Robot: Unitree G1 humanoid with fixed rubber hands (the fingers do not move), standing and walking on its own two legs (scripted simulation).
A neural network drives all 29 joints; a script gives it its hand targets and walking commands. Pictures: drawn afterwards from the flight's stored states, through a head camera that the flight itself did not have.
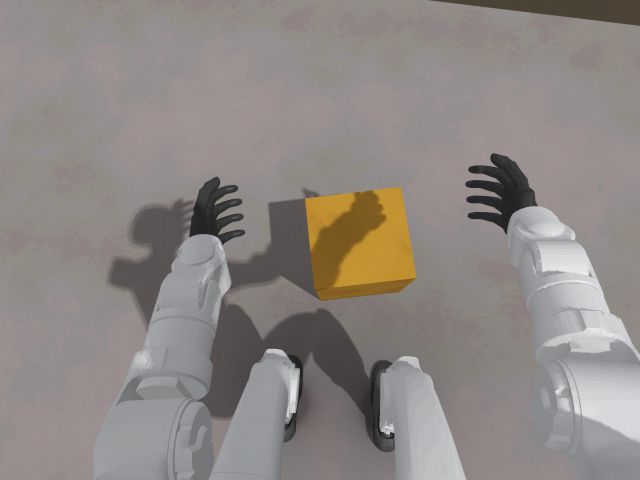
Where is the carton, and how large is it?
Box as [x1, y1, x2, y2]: [305, 187, 415, 300]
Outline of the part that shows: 400,187 305,198 314,289 321,300 399,291 415,278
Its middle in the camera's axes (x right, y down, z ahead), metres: +0.09 +0.02 +0.94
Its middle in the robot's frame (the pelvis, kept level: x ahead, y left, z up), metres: +0.49 -0.02 -0.53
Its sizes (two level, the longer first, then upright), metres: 0.210 0.200 0.250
